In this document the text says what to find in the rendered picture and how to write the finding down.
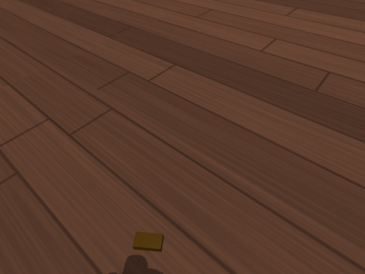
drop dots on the small box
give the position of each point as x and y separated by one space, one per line
148 241

